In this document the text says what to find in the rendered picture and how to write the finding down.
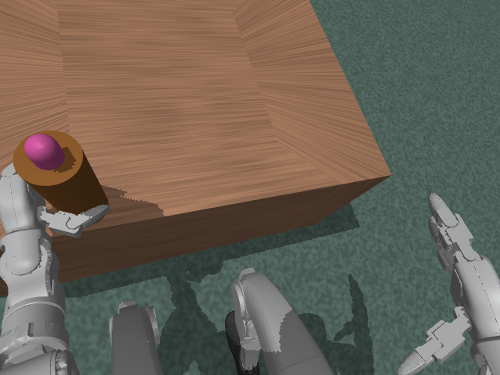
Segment right robot foot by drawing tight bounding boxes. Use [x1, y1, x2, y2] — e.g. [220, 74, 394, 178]
[225, 311, 260, 375]

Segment left robot arm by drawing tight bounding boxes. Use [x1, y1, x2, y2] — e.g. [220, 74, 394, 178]
[0, 228, 80, 375]

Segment left robot hand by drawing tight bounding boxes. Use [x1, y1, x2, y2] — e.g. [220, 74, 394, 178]
[0, 163, 110, 238]

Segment right robot hand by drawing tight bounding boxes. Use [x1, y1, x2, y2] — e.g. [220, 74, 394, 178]
[397, 193, 500, 375]

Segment right robot arm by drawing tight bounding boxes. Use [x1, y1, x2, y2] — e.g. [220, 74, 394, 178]
[470, 336, 500, 375]

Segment bottle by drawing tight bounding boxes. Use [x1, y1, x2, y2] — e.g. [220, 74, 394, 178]
[12, 130, 109, 224]

